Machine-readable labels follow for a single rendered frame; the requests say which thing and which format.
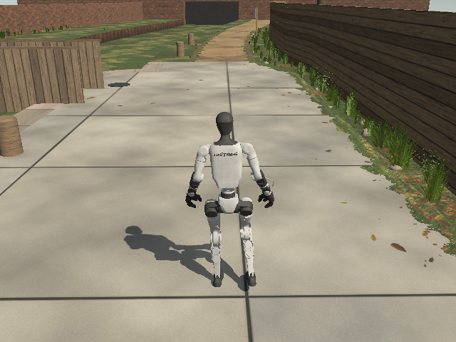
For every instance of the robot right upper arm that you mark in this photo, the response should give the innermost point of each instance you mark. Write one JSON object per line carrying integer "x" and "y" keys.
{"x": 248, "y": 149}

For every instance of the robot left hand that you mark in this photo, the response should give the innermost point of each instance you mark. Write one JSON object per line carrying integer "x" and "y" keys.
{"x": 195, "y": 198}

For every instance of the robot left forearm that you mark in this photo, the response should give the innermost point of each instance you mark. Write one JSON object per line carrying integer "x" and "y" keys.
{"x": 193, "y": 186}

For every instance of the robot right forearm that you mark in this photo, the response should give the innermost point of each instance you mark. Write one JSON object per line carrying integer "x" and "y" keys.
{"x": 264, "y": 186}

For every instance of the robot left upper arm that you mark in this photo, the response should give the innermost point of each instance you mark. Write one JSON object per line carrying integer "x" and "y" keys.
{"x": 200, "y": 162}

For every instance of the humanoid robot head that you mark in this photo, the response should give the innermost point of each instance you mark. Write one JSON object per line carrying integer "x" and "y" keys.
{"x": 224, "y": 121}

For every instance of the robot right hand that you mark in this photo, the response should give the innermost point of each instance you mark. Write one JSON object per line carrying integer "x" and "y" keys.
{"x": 265, "y": 198}

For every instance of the left robot thigh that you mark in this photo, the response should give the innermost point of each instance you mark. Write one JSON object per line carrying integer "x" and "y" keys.
{"x": 211, "y": 209}

